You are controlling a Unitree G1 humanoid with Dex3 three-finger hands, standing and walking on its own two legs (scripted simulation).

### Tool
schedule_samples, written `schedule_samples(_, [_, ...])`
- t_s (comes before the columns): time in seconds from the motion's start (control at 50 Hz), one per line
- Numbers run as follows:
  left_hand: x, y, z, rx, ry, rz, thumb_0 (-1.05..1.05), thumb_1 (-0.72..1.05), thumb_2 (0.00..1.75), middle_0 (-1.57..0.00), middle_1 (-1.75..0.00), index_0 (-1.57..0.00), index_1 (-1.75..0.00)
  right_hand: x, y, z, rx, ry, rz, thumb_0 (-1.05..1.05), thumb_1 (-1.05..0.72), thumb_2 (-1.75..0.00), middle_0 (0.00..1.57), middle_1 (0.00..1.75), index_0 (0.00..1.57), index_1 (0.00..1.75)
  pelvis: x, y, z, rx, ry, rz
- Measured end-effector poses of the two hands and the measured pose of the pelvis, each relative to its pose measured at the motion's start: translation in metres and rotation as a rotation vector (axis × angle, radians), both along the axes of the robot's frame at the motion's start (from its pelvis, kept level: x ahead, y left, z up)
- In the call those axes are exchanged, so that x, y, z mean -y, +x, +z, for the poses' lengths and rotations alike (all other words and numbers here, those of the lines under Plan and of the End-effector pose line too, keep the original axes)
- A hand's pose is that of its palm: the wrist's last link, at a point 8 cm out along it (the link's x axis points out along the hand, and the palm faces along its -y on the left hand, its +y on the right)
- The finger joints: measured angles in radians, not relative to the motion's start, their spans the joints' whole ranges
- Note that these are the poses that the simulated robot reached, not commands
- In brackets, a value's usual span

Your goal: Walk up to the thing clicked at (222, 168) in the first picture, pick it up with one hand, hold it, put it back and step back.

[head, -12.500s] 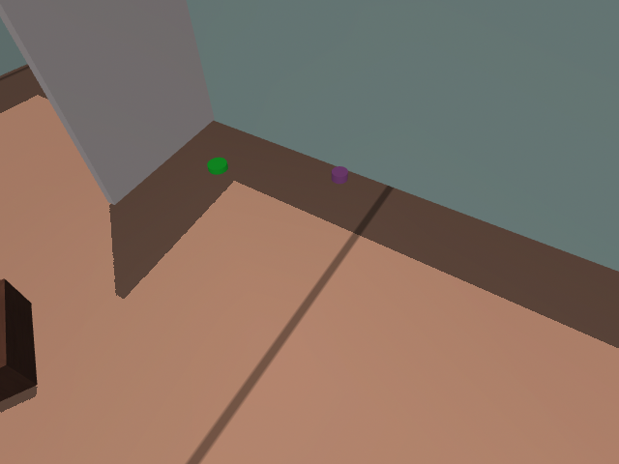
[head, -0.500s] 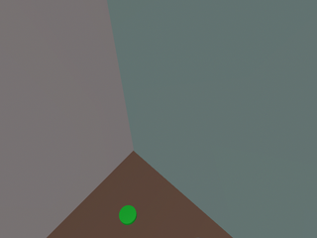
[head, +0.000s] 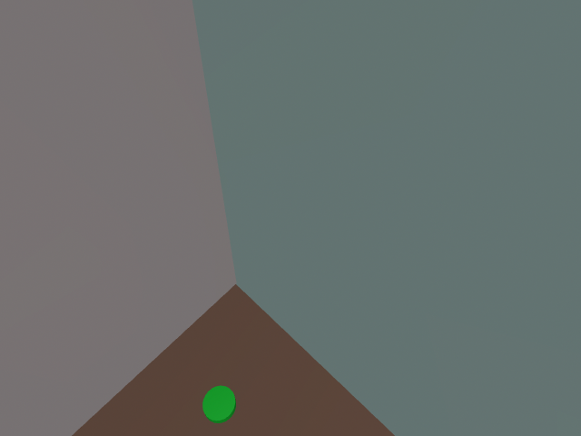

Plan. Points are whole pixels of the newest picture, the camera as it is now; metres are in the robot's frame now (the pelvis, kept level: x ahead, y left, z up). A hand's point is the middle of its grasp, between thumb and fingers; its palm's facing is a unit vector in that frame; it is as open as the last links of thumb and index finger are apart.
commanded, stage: stand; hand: left
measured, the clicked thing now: (219, 404) +0.38 +0.23 -0.75
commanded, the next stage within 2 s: none
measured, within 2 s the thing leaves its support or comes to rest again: neither
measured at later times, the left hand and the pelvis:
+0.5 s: hand out of the picture +0.11 +0.24 -0.14, palm faces -0.03 -0.93 -0.36, open 7.4 cm; pelvis +0.04 -0.02 +0.02, yaw +1 degrees
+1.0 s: hand out of the picture +0.12 +0.23 -0.14, palm faces -0.02 -0.94 -0.35, open 7.4 cm; pelvis +0.04 -0.02 +0.02, yaw +1 degrees
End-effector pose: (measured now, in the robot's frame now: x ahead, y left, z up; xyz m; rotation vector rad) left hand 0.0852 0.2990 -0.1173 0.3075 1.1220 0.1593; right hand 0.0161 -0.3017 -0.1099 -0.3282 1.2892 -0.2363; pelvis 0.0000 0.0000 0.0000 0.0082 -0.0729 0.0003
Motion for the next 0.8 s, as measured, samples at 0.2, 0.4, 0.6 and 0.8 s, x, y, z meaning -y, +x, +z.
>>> schedule_samples(0.2, [0.009, -0.005, 0.008, -0.090, 0.009, 0.023, 0.01, 0.90, 0.89, -0.20, -0.30, -0.20, -0.30, 0.002, 0.072, 0.004, 0.091, 0.030, 0.035, 0.00, -0.90, -0.90, 0.20, 0.30, 0.21, 0.30, 0.005, 0.021, 0.010, -0.016, 0.000, 0.006])
schedule_samples(0.4, [0.014, 0.012, 0.017, -0.099, 0.041, 0.029, 0.01, 0.90, 0.89, -0.20, -0.30, -0.20, -0.30, 0.004, 0.116, 0.004, 0.121, 0.053, 0.059, 0.00, -0.90, -0.90, 0.20, 0.30, 0.21, 0.30, 0.014, 0.034, 0.014, -0.032, -0.002, 0.012])
schedule_samples(0.6, [0.022, 0.031, 0.019, -0.073, 0.035, 0.028, 0.01, 0.90, 0.89, -0.20, -0.30, -0.20, -0.30, 0.013, 0.110, 0.004, 0.082, 0.047, 0.046, 0.00, -0.90, -0.90, 0.20, 0.30, 0.20, 0.30, 0.020, 0.040, 0.016, -0.037, -0.002, 0.014])
schedule_samples(0.8, [0.025, 0.036, 0.019, -0.080, 0.031, 0.029, 0.01, 0.90, 0.89, -0.20, -0.30, -0.20, -0.30, 0.019, 0.088, 0.002, 0.025, 0.039, 0.022, 0.00, -0.90, -0.90, 0.20, 0.30, 0.20, 0.30, 0.023, 0.041, 0.017, -0.042, -0.005, 0.014])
